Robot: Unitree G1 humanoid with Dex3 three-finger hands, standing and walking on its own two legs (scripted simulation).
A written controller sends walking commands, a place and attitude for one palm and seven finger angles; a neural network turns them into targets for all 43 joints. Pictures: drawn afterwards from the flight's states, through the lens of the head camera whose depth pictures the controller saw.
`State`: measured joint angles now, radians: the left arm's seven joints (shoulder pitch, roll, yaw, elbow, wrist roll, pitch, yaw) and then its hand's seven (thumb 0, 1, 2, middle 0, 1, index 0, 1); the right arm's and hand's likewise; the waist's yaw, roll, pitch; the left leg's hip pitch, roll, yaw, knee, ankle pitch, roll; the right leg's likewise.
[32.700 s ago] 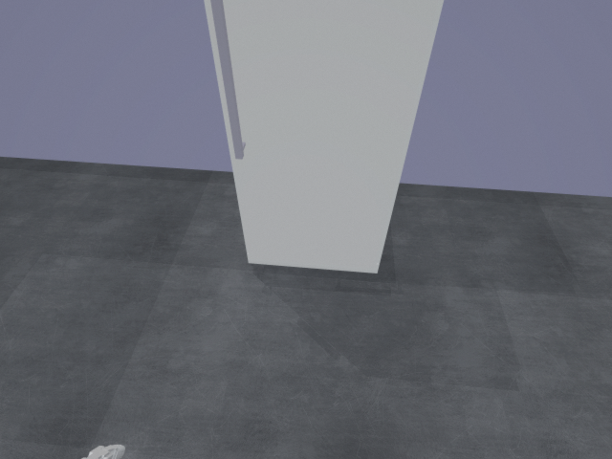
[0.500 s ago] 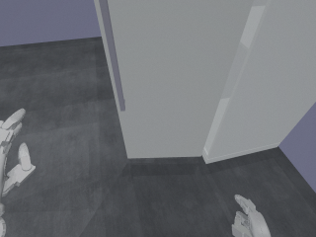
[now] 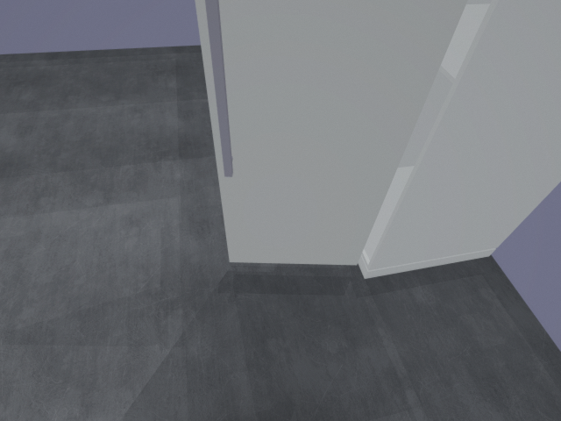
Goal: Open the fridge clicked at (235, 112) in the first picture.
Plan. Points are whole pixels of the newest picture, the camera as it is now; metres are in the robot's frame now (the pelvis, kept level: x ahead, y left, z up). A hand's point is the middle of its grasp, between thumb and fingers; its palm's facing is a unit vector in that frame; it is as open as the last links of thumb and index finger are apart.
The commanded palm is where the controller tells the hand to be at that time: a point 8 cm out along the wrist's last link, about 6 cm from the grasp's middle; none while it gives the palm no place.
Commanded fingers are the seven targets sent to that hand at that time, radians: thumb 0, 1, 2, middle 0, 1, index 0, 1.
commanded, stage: let the arm hang, fingers relaxed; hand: left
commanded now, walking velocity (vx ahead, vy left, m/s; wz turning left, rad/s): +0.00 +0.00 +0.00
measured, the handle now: (221, 81) +0.72 +0.17 +0.10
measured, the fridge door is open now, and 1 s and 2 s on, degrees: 78 78 78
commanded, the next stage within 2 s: look to check the result in 0.56 s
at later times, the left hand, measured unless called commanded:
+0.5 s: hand out of the picture +0.10 +0.24 -0.16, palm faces -0.05 -0.96 -0.28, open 7.3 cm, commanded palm none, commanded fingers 0.00 0.90 0.90 -0.20 -0.30 -0.20 -0.30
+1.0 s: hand out of the picture +0.13 +0.25 -0.15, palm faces -0.04 -0.94 -0.33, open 7.3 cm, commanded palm none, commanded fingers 0.00 0.90 0.90 -0.20 -0.30 -0.20 -0.30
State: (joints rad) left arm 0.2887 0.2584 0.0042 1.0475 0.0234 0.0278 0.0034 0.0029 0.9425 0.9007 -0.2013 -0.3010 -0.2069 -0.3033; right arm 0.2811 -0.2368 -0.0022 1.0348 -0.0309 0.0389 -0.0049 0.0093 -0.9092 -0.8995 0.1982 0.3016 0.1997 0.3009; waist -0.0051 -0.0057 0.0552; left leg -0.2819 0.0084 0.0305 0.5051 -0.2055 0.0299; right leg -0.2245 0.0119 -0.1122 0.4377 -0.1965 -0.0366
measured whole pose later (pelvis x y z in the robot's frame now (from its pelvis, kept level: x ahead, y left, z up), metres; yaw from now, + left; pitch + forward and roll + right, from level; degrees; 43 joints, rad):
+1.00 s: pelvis +0.06 +0.01 +0.01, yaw -1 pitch -1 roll +0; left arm 0.12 0.32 0.00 1.14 0.02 -0.01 0.01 0.01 0.91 0.90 -0.20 -0.30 -0.20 -0.30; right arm 0.10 -0.32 0.00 1.12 -0.02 -0.01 -0.01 0.01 -0.91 -0.90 0.20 0.30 0.20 0.30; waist -0.01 0.00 0.04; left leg -0.11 -0.03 0.06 0.31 -0.19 0.04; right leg -0.09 -0.02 -0.08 0.31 -0.21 -0.01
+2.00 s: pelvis +0.05 -0.02 +0.01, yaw -2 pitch -2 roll +0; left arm 0.12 0.31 0.00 1.14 0.01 -0.02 0.01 0.01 0.91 0.90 -0.20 -0.30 -0.20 -0.30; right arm 0.12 -0.32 0.00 1.14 -0.02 0.00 -0.01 0.01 -0.91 -0.90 0.20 0.30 0.20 0.30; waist -0.01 0.01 0.04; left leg -0.08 0.02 0.06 0.28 -0.17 0.00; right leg -0.06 0.03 -0.08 0.27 -0.18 -0.05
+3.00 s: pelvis +0.05 -0.01 +0.01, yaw -2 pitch -2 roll +0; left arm 0.11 0.32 0.00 1.14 0.01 -0.02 0.00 0.01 0.91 0.90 -0.20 -0.30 -0.20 -0.30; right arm 0.11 -0.32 0.00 1.14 -0.02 -0.01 -0.01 0.01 -0.91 -0.90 0.20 0.30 0.20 0.30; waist -0.01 0.00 0.04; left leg -0.09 0.01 0.06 0.28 -0.16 0.01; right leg -0.07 0.02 -0.07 0.26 -0.17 -0.04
